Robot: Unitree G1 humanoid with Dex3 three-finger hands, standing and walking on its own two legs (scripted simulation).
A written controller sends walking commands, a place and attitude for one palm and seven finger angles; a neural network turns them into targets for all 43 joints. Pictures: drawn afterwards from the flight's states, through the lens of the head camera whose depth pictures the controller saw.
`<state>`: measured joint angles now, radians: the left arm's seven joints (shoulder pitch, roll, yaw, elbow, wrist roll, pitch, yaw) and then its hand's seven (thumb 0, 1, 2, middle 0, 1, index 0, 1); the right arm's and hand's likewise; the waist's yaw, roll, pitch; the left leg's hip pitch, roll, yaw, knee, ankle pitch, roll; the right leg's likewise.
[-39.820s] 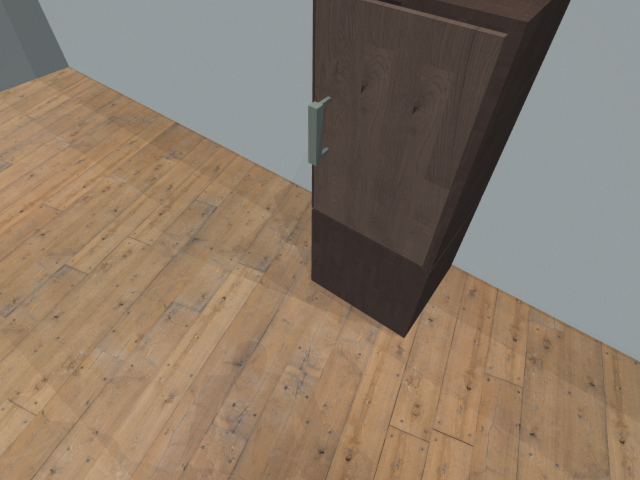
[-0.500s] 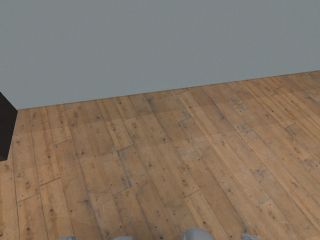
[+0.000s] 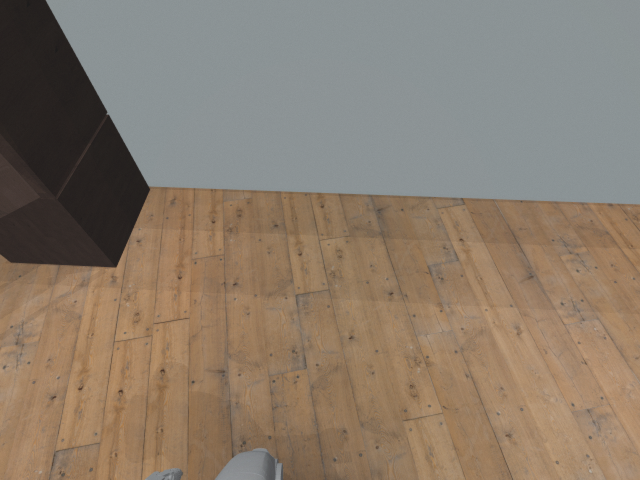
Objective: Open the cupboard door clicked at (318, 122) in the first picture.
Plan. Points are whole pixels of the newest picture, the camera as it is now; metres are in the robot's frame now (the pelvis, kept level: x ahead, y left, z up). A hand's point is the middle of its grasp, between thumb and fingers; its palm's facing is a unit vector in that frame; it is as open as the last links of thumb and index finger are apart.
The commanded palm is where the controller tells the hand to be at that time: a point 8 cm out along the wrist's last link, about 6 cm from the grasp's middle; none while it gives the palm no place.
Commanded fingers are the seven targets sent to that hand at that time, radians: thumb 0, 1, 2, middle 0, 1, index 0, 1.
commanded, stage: turn to face it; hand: left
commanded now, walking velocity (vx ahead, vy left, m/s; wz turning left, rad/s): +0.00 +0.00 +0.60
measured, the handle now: out of the picture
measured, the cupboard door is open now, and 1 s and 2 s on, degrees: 48 48 48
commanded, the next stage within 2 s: take the last steps up to it in 1.26 s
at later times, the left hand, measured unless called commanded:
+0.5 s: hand out of the picture +0.05 +0.22 -0.16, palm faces +0.30 -0.90 -0.32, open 7.4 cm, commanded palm none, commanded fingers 0.00 0.90 0.90 -0.20 -0.30 -0.20 -0.30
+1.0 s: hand out of the picture -0.06 +0.20 -0.18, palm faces +0.58 -0.78 -0.24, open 7.4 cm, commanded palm none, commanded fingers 0.00 0.90 0.90 -0.20 -0.30 -0.20 -0.30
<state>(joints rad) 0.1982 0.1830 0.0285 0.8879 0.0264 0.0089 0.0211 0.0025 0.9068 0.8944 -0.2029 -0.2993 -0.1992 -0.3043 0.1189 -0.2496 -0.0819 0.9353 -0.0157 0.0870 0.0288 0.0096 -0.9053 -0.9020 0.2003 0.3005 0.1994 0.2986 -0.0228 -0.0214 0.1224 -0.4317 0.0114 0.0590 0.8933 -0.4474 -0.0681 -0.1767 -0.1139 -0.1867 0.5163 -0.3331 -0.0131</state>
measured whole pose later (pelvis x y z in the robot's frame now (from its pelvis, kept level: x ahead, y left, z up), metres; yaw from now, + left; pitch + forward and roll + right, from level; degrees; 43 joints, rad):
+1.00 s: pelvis +0.01 -0.01 +0.00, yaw +34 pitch +1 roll -1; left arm 0.19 0.26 0.07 0.94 0.02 0.06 0.01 0.01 0.91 0.89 -0.20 -0.30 -0.19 -0.30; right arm 0.13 -0.20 -0.04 0.91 -0.03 0.03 -0.01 0.01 -0.90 -0.90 0.20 0.30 0.20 0.30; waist 0.01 -0.04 0.09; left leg -0.30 -0.01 0.01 0.53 -0.24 0.05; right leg -0.47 -0.09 -0.04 1.07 -0.44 0.07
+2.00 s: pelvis +0.09 +0.07 +0.00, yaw +47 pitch +0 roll +1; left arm 0.12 0.18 0.04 0.99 0.03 0.00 -0.02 0.00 0.91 0.90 -0.20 -0.30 -0.19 -0.30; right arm 0.39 -0.15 -0.02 1.10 -0.03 -0.03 -0.01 0.01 -0.90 -0.90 0.20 0.30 0.20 0.30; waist -0.02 0.01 0.06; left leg -0.01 -0.07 0.06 0.34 -0.33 0.06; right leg -0.43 -0.08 -0.10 0.67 -0.27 0.01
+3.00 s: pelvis +0.29 +0.38 +0.00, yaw +49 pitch +0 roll +1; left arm 0.15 0.15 0.04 0.99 0.02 -0.07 0.01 0.00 0.92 0.89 -0.20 -0.30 -0.19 -0.30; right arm 0.32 -0.18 -0.05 1.14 -0.02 0.00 -0.01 0.01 -0.91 -0.90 0.20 0.30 0.20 0.30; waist -0.03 0.03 0.07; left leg -0.36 0.03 0.07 1.01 -0.42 -0.02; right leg -0.25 -0.04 -0.14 0.51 -0.26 -0.04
